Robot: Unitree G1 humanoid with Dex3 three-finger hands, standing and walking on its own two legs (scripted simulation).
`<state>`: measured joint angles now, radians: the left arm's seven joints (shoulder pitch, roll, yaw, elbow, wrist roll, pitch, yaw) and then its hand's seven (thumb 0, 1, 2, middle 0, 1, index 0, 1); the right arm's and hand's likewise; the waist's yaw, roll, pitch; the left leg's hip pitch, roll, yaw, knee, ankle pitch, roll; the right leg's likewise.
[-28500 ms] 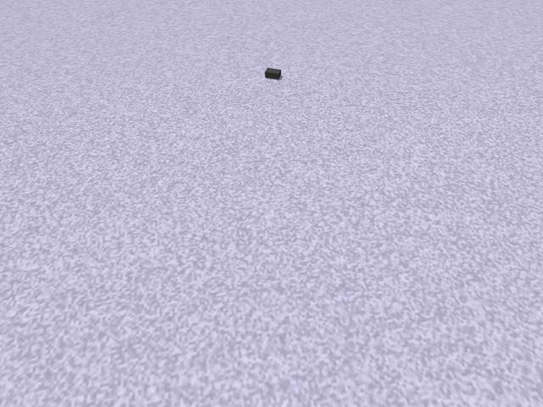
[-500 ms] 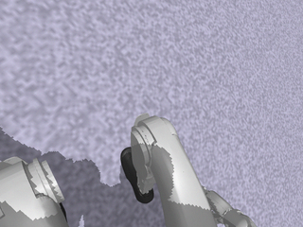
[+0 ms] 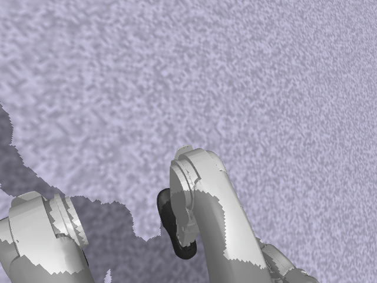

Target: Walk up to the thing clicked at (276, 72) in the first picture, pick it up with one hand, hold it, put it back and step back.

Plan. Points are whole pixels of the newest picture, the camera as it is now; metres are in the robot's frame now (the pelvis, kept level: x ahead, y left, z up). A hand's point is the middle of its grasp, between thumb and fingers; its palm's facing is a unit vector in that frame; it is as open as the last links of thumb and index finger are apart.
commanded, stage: withdraw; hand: left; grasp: from above
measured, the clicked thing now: out of the picture +0.46 +0.34 -0.28
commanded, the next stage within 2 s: home in 0.68 s
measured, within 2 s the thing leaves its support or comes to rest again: neither
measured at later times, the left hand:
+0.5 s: hand out of the picture +0.44 +0.36 -0.10, palm faces -0.52 -0.13 -0.85, open 13.5 cm
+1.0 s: hand out of the picture +0.46 +0.36 -0.08, palm faces -0.39 -0.16 -0.90, open 12.1 cm
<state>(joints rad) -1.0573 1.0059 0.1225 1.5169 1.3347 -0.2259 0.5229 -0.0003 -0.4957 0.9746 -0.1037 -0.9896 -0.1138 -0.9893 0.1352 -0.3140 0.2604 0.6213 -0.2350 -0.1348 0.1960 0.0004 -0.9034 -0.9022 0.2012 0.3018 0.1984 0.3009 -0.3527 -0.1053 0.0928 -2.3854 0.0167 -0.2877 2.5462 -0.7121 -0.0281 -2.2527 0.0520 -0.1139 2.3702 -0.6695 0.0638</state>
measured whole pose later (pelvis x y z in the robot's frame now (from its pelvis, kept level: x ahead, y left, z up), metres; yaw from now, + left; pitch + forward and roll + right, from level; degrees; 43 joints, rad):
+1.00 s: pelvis -0.01 -0.01 +0.04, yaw +6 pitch +35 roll -10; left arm -1.02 0.83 0.08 1.26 1.13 -0.12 0.16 0.00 -0.08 0.86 -0.23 -0.64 -0.22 -0.65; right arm 0.21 -0.25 0.12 0.64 -0.10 0.03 0.12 0.00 -0.90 -0.90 0.20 0.30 0.20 0.30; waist -0.26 0.03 -0.04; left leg -2.33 0.01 -0.18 2.35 -0.65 -0.02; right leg -2.22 0.00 -0.04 2.26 -0.66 0.07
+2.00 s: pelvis +0.06 +0.00 +0.38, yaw +15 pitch +16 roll -4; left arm 0.34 0.23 0.06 -0.01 -0.07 0.45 0.07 0.01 0.90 0.90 -0.20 -0.30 -0.21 -0.30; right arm 0.26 -0.20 0.06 0.54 0.04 -0.14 -0.16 0.01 -0.90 -0.90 0.20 0.30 0.20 0.30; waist -0.08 0.04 -0.17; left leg -0.93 0.06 -0.08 1.17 -0.52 -0.03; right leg -0.85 -0.02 -0.06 1.09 -0.51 0.03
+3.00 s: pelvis +0.08 +0.00 +0.41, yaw +16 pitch +10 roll -3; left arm 0.49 0.22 0.03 -0.13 -0.05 0.46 0.01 0.01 0.90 0.90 -0.20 -0.30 -0.20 -0.30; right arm 0.28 -0.22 0.03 0.55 0.01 -0.24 -0.18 0.01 -0.90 -0.90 0.20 0.30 0.20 0.30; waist -0.04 0.05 -0.15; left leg -0.70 0.05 -0.07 1.01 -0.48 -0.03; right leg -0.64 -0.03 -0.06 0.95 -0.48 0.03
